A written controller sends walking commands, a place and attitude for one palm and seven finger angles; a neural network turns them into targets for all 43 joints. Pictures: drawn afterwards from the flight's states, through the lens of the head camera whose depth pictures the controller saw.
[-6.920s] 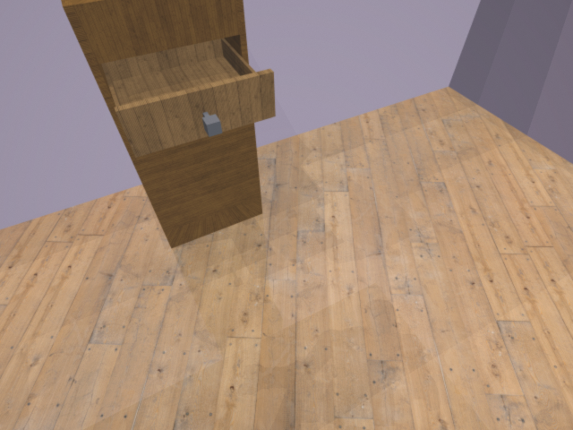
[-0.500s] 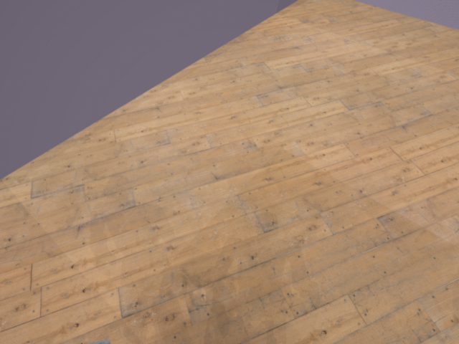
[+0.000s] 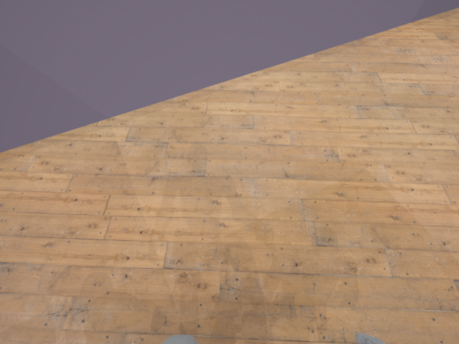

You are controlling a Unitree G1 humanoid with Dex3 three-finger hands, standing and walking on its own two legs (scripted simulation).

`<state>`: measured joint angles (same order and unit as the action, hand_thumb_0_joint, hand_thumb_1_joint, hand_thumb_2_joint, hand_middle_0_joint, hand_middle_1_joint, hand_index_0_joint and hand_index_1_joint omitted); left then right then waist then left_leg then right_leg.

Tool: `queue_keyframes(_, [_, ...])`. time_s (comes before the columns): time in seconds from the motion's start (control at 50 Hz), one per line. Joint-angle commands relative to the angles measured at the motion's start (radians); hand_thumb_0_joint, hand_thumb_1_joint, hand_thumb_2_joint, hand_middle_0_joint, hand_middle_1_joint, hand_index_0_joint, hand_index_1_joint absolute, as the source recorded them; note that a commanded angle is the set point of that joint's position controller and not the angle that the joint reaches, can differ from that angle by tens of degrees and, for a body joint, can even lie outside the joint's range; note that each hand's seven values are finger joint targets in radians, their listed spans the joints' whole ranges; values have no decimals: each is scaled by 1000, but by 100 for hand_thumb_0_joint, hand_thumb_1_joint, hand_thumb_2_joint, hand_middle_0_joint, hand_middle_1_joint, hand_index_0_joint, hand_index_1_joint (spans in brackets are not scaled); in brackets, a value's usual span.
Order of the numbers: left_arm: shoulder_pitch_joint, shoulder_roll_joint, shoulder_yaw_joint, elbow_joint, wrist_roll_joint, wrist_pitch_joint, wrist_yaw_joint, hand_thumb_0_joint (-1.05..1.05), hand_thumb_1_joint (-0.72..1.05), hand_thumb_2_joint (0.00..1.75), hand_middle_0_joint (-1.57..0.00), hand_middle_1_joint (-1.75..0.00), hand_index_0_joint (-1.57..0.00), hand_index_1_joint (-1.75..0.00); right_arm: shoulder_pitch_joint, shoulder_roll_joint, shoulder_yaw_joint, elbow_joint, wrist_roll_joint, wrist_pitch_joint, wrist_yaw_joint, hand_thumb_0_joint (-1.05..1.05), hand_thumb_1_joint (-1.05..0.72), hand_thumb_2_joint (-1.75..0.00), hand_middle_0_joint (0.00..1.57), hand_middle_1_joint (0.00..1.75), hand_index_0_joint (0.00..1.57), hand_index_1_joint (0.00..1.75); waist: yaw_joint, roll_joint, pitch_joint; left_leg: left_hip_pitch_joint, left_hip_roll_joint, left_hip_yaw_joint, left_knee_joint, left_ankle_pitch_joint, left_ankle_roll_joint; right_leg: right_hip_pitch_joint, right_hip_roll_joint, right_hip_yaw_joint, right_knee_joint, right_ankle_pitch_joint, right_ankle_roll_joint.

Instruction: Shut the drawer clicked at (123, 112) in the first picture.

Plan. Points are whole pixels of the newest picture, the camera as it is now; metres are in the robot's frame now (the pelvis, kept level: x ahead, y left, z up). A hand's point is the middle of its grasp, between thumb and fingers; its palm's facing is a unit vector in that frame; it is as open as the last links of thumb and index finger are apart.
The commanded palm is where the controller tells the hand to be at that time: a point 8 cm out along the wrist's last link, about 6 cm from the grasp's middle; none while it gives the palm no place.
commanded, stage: turn to face it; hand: left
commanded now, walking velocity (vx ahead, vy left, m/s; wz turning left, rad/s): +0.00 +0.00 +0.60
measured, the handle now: out of the picture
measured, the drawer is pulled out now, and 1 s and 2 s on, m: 0.24 0.24 0.24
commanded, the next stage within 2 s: none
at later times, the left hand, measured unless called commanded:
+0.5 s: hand out of the picture +0.09 +0.22 -0.14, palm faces +0.28 -0.91 -0.30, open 7.4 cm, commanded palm none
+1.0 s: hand out of the picture -0.09 +0.21 -0.18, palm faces +0.60 -0.75 -0.28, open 7.4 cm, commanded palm none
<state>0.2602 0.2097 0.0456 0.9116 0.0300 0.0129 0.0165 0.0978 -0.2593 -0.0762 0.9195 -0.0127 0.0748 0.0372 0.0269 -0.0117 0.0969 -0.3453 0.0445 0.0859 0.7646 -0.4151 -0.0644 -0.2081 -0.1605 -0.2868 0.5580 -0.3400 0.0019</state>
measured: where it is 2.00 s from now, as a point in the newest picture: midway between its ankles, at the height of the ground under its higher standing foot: outside the picture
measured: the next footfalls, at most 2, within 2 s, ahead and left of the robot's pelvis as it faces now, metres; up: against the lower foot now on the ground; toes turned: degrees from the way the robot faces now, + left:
left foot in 0.06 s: +0.02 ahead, +0.13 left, +0.00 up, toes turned +9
right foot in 0.46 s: +0.10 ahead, -0.11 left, +0.00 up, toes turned +13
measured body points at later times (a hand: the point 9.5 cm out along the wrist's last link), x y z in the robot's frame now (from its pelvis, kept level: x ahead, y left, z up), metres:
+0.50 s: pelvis +0.02 -0.02 -0.01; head +0.06 -0.03 +0.44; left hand +0.07 +0.26 -0.12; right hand +0.15 -0.25 -0.17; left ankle -0.02 +0.12 -0.72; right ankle +0.06 -0.12 -0.74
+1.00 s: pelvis +0.01 +0.00 -0.01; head +0.04 +0.04 +0.44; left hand -0.12 +0.25 -0.16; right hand +0.26 -0.14 -0.13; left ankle -0.05 +0.09 -0.74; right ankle +0.05 -0.12 -0.68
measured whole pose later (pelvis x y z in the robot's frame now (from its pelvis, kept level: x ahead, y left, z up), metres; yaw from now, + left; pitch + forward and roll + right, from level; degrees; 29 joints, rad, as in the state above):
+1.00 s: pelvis +0.01 +0.00 -0.01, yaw +36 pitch +0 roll +0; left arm 0.24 0.28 0.08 0.93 0.02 0.07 0.02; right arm 0.12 -0.24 -0.06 0.88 -0.02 0.02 0.02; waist 0.02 -0.05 0.09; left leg -0.30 0.00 0.07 0.62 -0.33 0.03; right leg -0.42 -0.14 -0.12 1.05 -0.52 0.08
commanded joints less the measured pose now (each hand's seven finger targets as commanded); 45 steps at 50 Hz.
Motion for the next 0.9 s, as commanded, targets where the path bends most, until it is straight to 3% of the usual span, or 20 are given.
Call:
queue_keyframes(0.0, [16,223,69,-49,-13,-1,6,0,90,90,-20,-30,-20,-30,63,-105,-20,-87,-4,-48,-9,0,-90,-90,20,30,20,30,-43,-111,-193,217,-1,22,-352,266,43,36,-185,102,108,497,-23])
queue_keyframes(0.02, [18,173,67,-81,-19,2,-1,0,90,90,-20,-30,-20,-30,135,-222,-47,-82,-11,-59,-15,0,-90,-90,20,30,20,30,-83,170,-245,418,218,-276,-389,556,147,-220,-69,61,340,139,55])
queue_keyframes(0.04, [-48,127,42,-133,-13,4,-2,0,90,90,-20,-30,-20,-30,202,-292,-62,-62,-1,-54,-20,0,-90,-90,20,30,20,30,-115,326,-225,436,393,-445,-391,898,272,-401,15,126,513,-343,93])
queue_keyframes(0.06, [-107,142,42,-144,-7,19,7,0,90,90,-20,-30,-20,-30,229,-269,-58,-40,0,-54,-32,0,-90,-90,20,30,20,30,-127,235,-223,392,382,-429,-371,849,295,-417,10,233,593,-310,87])
queue_keyframes(0.08, [-127,129,47,-131,-13,16,6,0,90,90,-20,-30,-20,-30,191,-243,-52,-48,-4,-58,-43,0,-90,-90,20,30,20,30,-110,233,-186,353,332,-404,-367,809,285,-443,14,256,630,-249,90])
queue_keyframes(0.12, [-86,139,53,-96,-14,15,-3,0,90,90,-20,-30,-20,-30,74,-185,-32,-80,-6,-61,-45,0,-90,-90,20,30,20,30,-50,175,-131,258,227,-290,-378,749,227,-390,21,267,630,-113,95])
queue_keyframes(0.16, [-49,141,53,-81,-14,16,-8,0,90,90,-20,-30,-20,-30,45,-174,-27,-92,-3,-67,-43,0,-90,-90,20,30,20,30,-30,168,-138,231,181,-242,-392,718,206,-344,34,263,594,-58,101])
queue_keyframes(0.32, [-132,117,41,-135,-21,14,-2,0,90,90,-20,-30,-20,-30,89,-187,-44,-83,-11,-56,-38,0,-90,-90,20,30,20,30,-59,176,-131,193,164,-368,-379,602,231,-243,102,263,293,-96,96])
queue_keyframes(0.4, [-7,130,45,-116,-27,-5,3,0,90,90,-20,-30,-20,-30,33,-179,-49,-105,-5,-47,-38,0,-90,-90,20,30,20,30,8,149,-159,43,112,-393,-267,537,179,32,136,240,-40,84,80])
queue_keyframes(0.42, [36,176,53,-108,-20,-19,8,0,90,90,-20,-30,-20,-30,45,-135,-44,-109,3,-50,-35,0,-90,-90,20,30,20,30,25,35,-179,-58,42,-351,-158,376,121,174,46,321,-193,172,61])
queue_keyframes(0.44, [59,282,76,-111,-1,-28,19,0,90,90,-20,-30,-20,-30,76,-55,-31,-133,9,-53,-29,0,-90,-90,20,30,20,30,28,-283,-200,-256,-117,-149,87,-73,30,289,-259,623,-262,313,-54])
queue_keyframes(0.46, [52,292,72,-120,-10,-24,22,0,90,90,-20,-30,-20,-30,86,-96,-42,-134,-2,-43,-32,0,-90,-90,20,30,20,30,24,-250,-201,-238,-84,-172,295,-211,23,173,-376,651,-266,369,-145])
queue_keyframes(0.48, [-1,256,69,-129,-11,-23,24,0,90,90,-20,-30,-20,-30,63,-98,-46,-120,-4,-32,-29,0,-90,-90,20,30,20,30,11,-228,-156,-229,-57,-192,415,-170,29,80,-319,612,-269,307,-157])
queue_keyframes(0.52, [-108,185,44,-145,-10,-21,18,0,90,90,-20,-30,-20,-30,80,-90,-45,-83,-9,-19,-12,0,-90,-90,20,30,20,30,-41,-146,-59,-233,-24,-153,516,-10,13,-12,-198,417,-260,233,-118])
queue_keyframes(0.56, [-122,159,37,-148,-6,-25,19,0,90,90,-20,-30,-20,-30,100,-73,-39,-68,-6,-17,-2,0,-90,-90,20,30,20,30,-51,-169,-59,-215,-16,-116,482,43,-2,-5,-157,314,-252,280,-97])
queue_keyframes(0.76, [14,223,60,-74,3,-15,16,0,90,90,-20,-30,-20,-30,-28,-46,-7,-96,4,-29,-2,0,-90,-90,20,30,20,30,28,-196,-128,-102,-7,2,37,-37,-3,164,-221,201,-154,531,-129])
queue_keyframes(0.8, [11,236,66,-66,2,-9,14,0,90,90,-20,-30,-20,-30,0,-45,-5,-94,5,-35,-5,0,-90,-90,20,30,20,30,18,-205,-146,-36,-18,31,-66,-1,9,152,-227,174,-108,555,-112])
queue_keyframes(0.84, [-5,231,71,-64,-8,-2,9,0,90,90,-20,-30,-20,-30,67,-74,-12,-83,0,-45,-8,0,-90,-90,20,30,20,30,-26,-159,-171,111,-20,38,-274,166,26,87,-201,115,10,489,-50])
queue_keyframes(0.86, [-2,205,66,-70,-15,4,4,0,90,90,-20,-30,-20,-30,123,-132,-27,-73,-4,-53,-8,0,-90,-90,20,30,20,30,-58,-15,-205,286,42,-60,-369,328,58,-60,-158,93,179,354,0])
queue_keyframes(0.88, [-18,137,53,-118,-22,7,-5,0,90,90,-20,-30,-20,-30,191,-253,-57,-72,-10,-60,-15,0,-90,-90,20,30,20,30,-100,313,-215,428,317,-427,-389,721,197,-359,-6,66,411,-207,89])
